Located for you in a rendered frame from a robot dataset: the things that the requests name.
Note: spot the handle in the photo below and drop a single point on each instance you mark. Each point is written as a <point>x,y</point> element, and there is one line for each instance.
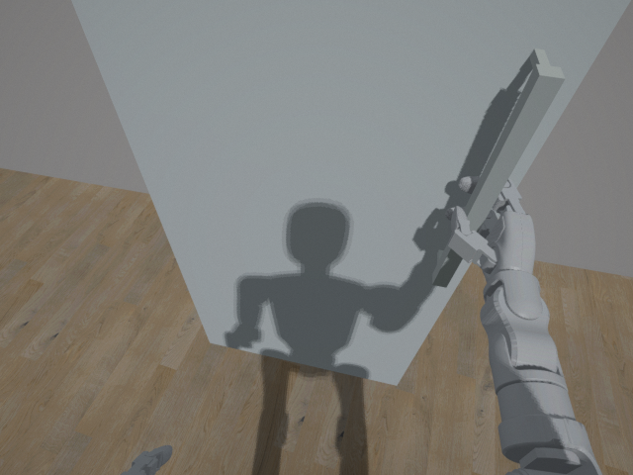
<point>537,95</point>

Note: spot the fridge door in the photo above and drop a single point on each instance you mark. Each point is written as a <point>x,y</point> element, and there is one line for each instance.
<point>301,154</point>

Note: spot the robot right hand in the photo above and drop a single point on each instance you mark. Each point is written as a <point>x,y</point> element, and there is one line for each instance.
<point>507,243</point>

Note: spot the right robot forearm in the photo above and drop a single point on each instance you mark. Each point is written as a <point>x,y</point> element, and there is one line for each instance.
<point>538,427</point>

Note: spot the robot left hand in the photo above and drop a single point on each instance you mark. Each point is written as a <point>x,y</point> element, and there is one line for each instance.
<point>147,463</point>

